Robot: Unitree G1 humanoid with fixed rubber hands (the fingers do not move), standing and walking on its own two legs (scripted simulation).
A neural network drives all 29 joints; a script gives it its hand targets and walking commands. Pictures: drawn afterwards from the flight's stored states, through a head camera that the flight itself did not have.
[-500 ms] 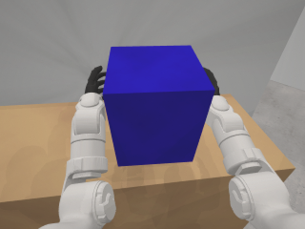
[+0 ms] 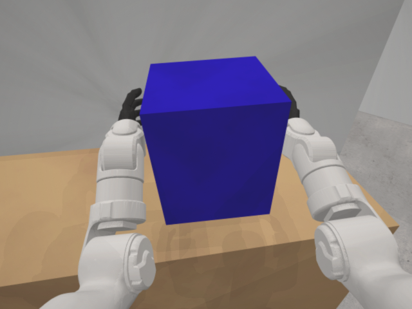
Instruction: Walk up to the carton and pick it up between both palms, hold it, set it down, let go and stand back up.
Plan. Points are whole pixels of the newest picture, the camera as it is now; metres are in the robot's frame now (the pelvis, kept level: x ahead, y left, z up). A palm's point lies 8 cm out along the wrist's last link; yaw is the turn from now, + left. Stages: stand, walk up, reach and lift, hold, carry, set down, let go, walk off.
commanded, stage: reach and lift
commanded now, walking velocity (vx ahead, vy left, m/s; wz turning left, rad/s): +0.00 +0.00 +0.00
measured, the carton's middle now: (211, 140) +0.39 -0.02 +0.20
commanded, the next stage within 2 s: hold in 0.56 s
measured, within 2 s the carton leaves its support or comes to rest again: neither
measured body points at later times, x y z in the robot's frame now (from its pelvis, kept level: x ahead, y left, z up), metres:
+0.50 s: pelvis +0.02 -0.01 +0.00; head -0.07 +0.02 +0.44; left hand +0.40 +0.14 +0.24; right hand +0.40 -0.16 +0.26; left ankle +0.02 +0.11 -0.75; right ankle +0.02 -0.13 -0.75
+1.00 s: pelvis +0.00 -0.01 +0.00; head -0.09 +0.01 +0.44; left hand +0.39 +0.14 +0.28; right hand +0.39 -0.17 +0.28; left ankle +0.02 +0.11 -0.75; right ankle +0.02 -0.13 -0.75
